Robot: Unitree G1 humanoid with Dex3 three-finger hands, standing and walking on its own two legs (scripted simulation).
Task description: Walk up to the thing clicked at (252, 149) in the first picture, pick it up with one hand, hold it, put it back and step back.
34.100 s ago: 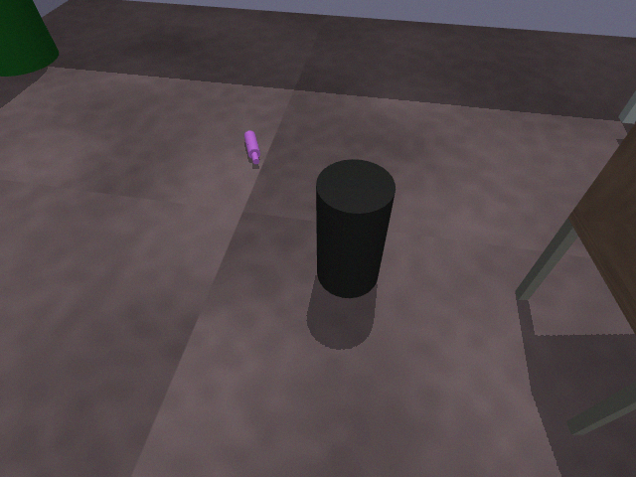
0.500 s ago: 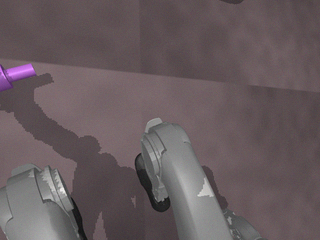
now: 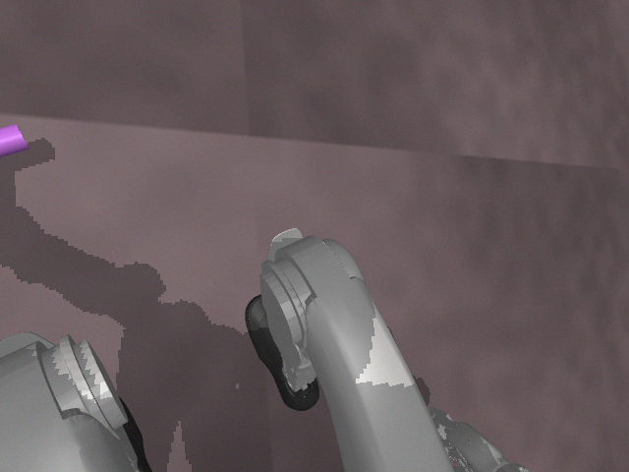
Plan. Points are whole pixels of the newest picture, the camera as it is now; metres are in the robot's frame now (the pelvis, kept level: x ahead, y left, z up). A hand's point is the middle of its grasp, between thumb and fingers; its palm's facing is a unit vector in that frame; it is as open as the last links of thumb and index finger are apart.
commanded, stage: rest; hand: left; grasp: from above
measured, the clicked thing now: out of the picture +0.51 +0.27 -0.26
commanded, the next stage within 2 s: open in 0.50 s
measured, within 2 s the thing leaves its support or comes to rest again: rests again in 0.28 s
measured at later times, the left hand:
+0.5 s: hand out of the picture +0.49 +0.29 -0.24, palm faces -0.44 -0.14 -0.89, open 8.6 cm
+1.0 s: hand out of the picture +0.50 +0.29 -0.24, palm faces -0.42 -0.13 -0.90, open 10.5 cm
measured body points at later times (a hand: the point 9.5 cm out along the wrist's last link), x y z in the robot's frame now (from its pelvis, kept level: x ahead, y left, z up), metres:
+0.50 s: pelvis +0.00 +0.00 +0.00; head +0.29 +0.11 +0.32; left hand +0.51 +0.29 -0.19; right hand +0.01 -0.25 -0.05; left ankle +0.06 +0.13 -0.27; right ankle +0.12 -0.13 -0.27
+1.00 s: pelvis +0.00 +0.00 +0.01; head +0.29 +0.11 +0.33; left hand +0.51 +0.29 -0.19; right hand +0.00 -0.25 -0.04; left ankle +0.06 +0.13 -0.27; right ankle +0.12 -0.13 -0.27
